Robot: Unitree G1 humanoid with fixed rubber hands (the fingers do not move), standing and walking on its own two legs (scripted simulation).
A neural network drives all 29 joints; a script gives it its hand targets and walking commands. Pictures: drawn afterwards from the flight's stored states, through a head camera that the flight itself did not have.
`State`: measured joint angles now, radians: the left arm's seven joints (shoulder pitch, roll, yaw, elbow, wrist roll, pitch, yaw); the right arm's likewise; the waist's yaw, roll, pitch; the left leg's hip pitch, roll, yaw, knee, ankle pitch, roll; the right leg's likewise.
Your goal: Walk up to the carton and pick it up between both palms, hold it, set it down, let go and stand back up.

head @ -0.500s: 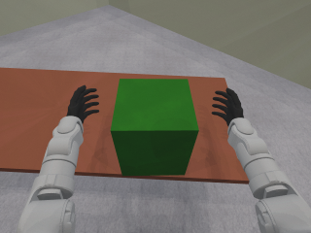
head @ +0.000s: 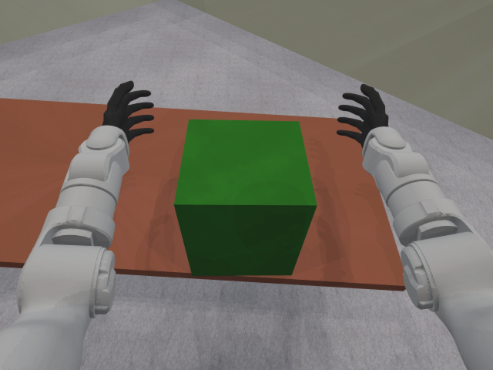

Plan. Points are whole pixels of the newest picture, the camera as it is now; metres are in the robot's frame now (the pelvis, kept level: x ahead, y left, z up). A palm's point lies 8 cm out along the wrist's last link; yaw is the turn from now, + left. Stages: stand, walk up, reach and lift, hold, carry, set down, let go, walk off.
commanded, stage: reach and lift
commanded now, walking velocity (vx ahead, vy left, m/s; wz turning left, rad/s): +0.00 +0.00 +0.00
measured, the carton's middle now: (243, 201) +0.42 +0.02 +0.00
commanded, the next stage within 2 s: none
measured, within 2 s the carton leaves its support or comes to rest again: neither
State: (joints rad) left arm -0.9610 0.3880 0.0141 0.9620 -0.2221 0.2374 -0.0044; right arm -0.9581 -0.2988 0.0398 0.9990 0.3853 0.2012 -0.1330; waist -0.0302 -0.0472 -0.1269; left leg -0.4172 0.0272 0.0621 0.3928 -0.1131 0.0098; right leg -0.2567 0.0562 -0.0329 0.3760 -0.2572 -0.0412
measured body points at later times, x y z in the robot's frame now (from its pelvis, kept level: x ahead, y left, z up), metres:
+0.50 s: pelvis -0.01 +0.00 -0.01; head +0.05 +0.02 +0.43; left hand +0.45 +0.22 +0.07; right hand +0.43 -0.19 +0.06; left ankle +0.05 +0.11 -0.74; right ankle -0.05 -0.08 -0.74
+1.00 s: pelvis -0.01 +0.01 -0.02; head +0.07 +0.03 +0.42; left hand +0.46 +0.19 +0.04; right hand +0.44 -0.16 +0.04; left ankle +0.05 +0.11 -0.74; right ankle -0.05 -0.08 -0.74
